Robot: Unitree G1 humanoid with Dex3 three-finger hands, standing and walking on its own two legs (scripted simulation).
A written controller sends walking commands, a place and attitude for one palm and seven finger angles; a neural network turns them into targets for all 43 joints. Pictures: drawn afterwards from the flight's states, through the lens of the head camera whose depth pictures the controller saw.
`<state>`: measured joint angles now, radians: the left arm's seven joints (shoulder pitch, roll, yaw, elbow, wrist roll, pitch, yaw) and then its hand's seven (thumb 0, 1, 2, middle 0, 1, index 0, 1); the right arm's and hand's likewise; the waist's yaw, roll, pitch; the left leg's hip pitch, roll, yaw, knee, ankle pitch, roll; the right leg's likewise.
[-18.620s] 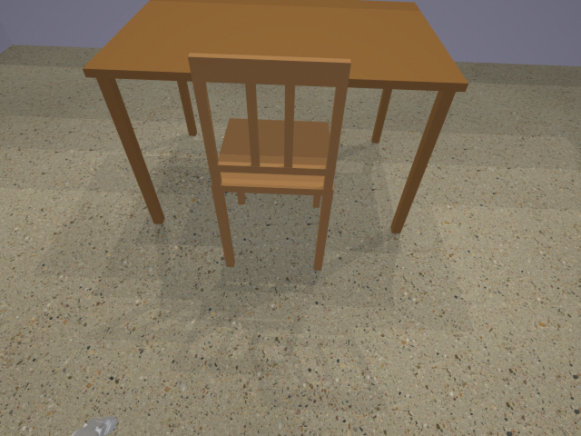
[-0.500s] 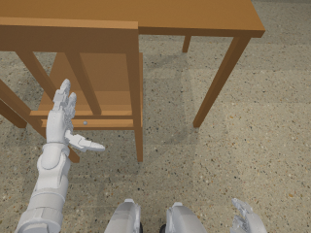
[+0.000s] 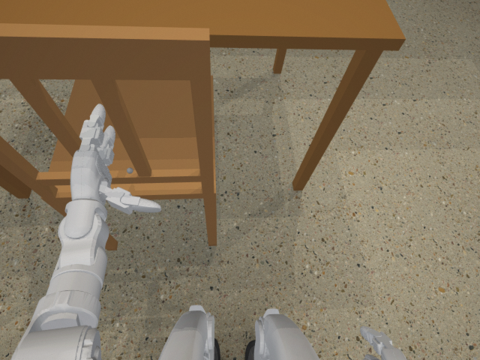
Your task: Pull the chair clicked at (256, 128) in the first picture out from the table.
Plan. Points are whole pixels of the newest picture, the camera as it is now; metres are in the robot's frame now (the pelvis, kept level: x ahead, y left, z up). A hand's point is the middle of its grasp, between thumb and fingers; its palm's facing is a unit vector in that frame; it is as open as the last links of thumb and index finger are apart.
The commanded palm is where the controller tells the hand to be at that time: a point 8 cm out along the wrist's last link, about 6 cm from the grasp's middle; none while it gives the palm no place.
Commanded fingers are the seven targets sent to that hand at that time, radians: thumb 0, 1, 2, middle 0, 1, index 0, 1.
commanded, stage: push the fingers through the gap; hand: left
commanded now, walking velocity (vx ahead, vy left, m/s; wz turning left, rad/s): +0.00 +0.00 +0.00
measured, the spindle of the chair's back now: (67, 135) +0.48 +0.30 +0.03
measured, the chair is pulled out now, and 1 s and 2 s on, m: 0.00 0.00 0.00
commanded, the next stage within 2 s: hook a spindle and tug to test in 0.68 s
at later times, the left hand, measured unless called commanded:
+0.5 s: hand (137, 151) +0.45 +0.18 +0.02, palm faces +0.10 -0.99 -0.04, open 16.9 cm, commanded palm +0.43 +0.22 +0.02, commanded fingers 0.00 -0.50 0.30 -0.06 -0.08 -0.06 -0.08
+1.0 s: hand (135, 154) +0.45 +0.18 +0.02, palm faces +0.09 -1.00 -0.02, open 16.4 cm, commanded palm +0.42 +0.22 +0.02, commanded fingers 0.00 -0.50 0.30 -0.27 -0.74 -0.27 -0.74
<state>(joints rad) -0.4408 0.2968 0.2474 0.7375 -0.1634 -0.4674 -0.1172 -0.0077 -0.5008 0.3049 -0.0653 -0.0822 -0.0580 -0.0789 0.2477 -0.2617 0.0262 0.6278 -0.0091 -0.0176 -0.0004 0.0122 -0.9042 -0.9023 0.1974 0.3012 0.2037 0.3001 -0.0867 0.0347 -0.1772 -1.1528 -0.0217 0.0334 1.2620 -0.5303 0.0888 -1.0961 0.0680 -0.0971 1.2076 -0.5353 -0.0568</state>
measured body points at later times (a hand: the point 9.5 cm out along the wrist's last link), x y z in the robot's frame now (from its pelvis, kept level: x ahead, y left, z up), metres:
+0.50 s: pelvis +0.00 +0.00 +0.00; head +0.13 +0.02 +0.43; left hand +0.44 +0.23 +0.02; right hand +0.06 -0.26 -0.12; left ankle +0.03 +0.06 -0.62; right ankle +0.02 -0.09 -0.62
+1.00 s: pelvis +0.01 +0.00 +0.00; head +0.14 +0.02 +0.43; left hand +0.44 +0.24 +0.02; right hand +0.09 -0.26 -0.12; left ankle +0.03 +0.06 -0.62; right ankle +0.02 -0.09 -0.62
